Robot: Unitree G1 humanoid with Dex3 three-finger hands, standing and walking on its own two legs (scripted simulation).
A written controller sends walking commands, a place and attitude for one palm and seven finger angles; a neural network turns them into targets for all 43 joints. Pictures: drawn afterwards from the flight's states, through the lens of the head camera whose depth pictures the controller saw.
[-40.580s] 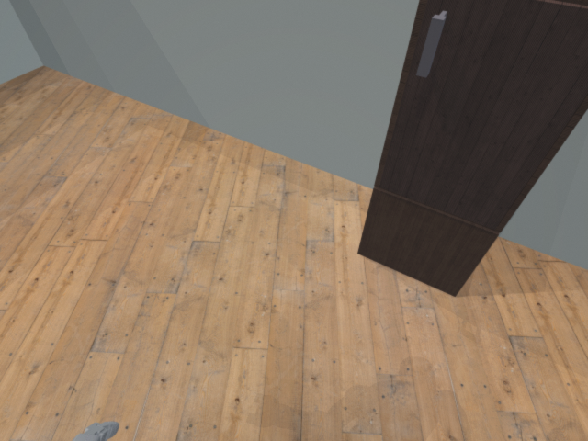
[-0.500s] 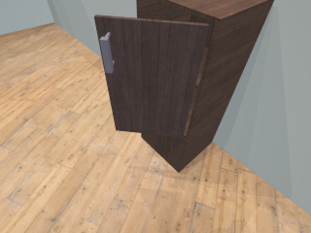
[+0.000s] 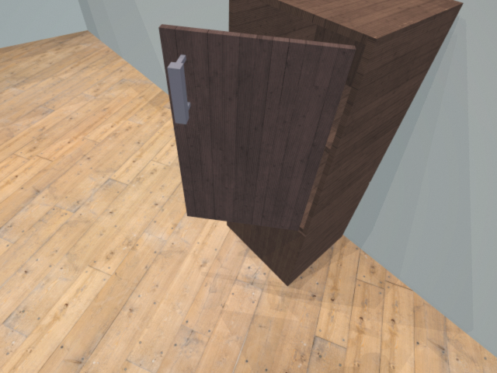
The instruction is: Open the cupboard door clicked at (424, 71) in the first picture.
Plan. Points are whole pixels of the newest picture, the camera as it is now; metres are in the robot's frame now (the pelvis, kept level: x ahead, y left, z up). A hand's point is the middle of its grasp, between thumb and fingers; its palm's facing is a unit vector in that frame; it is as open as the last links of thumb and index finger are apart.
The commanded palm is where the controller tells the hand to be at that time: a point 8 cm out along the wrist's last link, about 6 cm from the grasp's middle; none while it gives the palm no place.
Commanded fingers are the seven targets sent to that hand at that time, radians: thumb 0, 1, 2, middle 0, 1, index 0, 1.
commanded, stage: shuffle to correct the standing spot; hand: left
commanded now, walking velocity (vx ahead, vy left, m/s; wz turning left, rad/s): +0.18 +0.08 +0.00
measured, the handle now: (182, 89) +0.61 +0.20 +0.14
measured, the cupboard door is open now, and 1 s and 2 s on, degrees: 41 41 41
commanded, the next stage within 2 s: come to a stop and stand still in 0.06 s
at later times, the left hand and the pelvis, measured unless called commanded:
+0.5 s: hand (163, 364) +0.17 +0.17 -0.17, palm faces +0.02 -0.98 -0.21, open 7.3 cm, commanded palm none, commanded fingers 0.00 0.90 0.90 -0.20 -0.30 -0.20 -0.30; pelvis +0.07 -0.01 -0.01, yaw +2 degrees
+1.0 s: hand out of the picture +0.02 +0.18 -0.17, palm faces +0.01 -0.99 -0.17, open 7.4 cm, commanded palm none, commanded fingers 0.00 0.90 0.90 -0.20 -0.30 -0.20 -0.30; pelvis +0.05 +0.01 +0.01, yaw +0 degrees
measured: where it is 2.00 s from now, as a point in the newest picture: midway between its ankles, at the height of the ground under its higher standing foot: outside the picture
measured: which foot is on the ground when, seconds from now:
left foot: down 0.00-0.38, up 0.40-0.58, down 0.60-1.00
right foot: down 0.00-0.00, up 0.02-0.32, down 0.34-0.62, up 0.64-0.84, down 0.86-1.00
